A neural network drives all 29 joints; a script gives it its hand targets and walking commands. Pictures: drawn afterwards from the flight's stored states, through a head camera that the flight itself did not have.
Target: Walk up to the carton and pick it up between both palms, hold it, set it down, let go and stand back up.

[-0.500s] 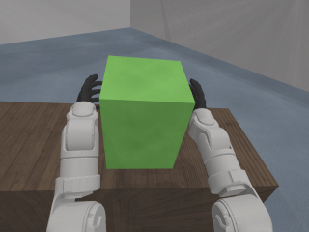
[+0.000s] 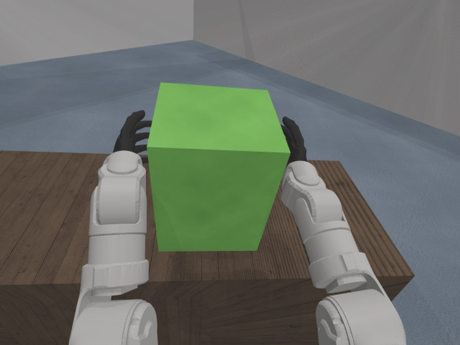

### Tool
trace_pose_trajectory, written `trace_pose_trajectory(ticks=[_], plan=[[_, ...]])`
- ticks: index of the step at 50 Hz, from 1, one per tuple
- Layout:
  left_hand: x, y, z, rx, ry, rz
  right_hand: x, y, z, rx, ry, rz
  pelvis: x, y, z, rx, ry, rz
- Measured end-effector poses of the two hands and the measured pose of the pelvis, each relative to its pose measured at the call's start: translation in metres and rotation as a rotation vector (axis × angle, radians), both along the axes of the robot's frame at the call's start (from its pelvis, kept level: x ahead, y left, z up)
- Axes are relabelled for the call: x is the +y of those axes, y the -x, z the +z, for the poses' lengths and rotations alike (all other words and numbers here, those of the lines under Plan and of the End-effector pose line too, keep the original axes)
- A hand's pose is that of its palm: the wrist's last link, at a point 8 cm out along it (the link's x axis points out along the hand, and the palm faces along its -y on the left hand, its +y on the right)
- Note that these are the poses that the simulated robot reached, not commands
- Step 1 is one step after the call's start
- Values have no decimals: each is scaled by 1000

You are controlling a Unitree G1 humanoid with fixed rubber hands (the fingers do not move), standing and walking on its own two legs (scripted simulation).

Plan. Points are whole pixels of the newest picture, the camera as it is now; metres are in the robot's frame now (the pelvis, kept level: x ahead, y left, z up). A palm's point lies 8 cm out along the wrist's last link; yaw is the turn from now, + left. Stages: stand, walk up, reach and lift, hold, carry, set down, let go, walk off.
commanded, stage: hold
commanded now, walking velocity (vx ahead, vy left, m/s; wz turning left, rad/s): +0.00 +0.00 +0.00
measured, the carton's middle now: (212, 172) +0.38 +0.01 +0.17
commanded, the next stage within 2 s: none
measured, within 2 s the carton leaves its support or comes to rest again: neither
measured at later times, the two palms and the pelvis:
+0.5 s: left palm (126, 157) +0.36 +0.14 +0.22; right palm (292, 163) +0.36 -0.13 +0.21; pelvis +0.00 +0.00 +0.00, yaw +0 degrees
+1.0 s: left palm (126, 157) +0.36 +0.14 +0.22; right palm (292, 163) +0.37 -0.13 +0.21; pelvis +0.00 +0.00 +0.00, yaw +0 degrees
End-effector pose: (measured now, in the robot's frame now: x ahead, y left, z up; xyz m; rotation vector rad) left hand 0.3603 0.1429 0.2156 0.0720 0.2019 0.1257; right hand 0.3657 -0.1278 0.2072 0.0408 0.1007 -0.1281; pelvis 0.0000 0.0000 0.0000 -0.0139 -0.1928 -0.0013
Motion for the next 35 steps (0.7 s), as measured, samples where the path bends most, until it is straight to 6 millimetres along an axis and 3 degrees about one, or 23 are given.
trace_pose_trajectory(ticks=[35], plan=[[1,1,1,-2,-2,-3,1,1,0,-2,-2,-2,1,1,0,2,1,2]])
